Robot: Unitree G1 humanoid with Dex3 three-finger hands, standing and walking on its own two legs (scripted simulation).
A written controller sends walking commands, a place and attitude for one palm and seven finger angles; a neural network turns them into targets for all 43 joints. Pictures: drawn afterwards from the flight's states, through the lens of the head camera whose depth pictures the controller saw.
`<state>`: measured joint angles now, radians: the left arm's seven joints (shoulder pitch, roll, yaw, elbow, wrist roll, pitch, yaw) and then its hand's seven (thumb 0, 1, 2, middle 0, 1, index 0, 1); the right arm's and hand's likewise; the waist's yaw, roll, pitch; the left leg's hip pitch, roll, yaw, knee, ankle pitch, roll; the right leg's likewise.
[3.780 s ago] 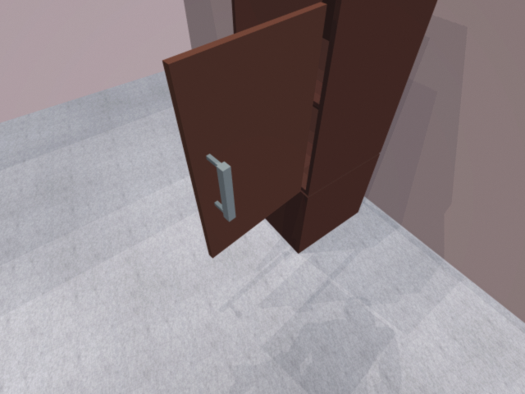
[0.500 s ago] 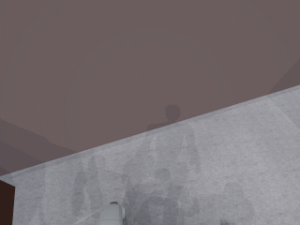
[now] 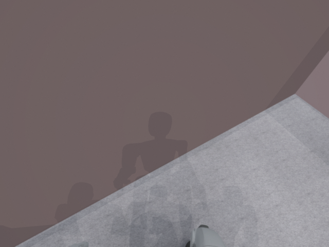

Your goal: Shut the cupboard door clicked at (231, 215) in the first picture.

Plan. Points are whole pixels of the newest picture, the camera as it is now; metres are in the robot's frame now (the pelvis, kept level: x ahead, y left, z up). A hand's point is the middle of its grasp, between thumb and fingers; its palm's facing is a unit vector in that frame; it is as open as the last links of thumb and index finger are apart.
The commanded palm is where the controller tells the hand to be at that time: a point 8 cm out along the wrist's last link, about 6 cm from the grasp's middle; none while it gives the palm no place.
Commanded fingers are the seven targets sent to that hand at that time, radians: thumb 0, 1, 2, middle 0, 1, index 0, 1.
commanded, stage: turn to face it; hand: left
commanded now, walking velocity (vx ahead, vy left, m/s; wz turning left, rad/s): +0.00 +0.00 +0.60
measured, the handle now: out of the picture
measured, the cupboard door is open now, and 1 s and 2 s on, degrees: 97 97 97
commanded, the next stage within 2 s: none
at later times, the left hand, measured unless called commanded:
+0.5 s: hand (117, 221) +0.21 +0.15 -0.20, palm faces +0.21 -0.97 -0.10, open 7.3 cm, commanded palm none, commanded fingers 0.00 0.90 0.90 -0.20 -0.30 -0.20 -0.30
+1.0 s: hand out of the picture +0.13 +0.12 -0.16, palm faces +0.47 -0.83 -0.29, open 7.4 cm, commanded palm none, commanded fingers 0.00 0.90 0.90 -0.20 -0.30 -0.20 -0.30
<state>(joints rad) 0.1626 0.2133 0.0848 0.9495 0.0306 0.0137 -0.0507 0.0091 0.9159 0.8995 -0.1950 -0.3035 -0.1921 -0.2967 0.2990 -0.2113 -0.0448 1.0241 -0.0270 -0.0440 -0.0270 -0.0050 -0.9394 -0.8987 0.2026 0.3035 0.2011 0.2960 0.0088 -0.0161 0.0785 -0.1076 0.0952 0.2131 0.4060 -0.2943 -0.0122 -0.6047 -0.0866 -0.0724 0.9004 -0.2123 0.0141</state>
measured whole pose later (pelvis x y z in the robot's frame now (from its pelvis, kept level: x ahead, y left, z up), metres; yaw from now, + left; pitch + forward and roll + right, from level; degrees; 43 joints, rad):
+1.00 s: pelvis +0.17 -0.09 +0.00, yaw +30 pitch +1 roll +3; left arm 0.21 0.21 0.04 0.90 0.03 0.01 0.02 0.01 0.91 0.90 -0.20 -0.30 -0.20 -0.30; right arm 0.13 -0.29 -0.10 0.92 -0.01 0.09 0.02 0.01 -0.91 -0.90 0.20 0.30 0.20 0.30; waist -0.01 0.00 0.08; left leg -0.51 0.02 0.02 1.10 -0.44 -0.08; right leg -0.23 -0.10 -0.13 0.53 -0.31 -0.01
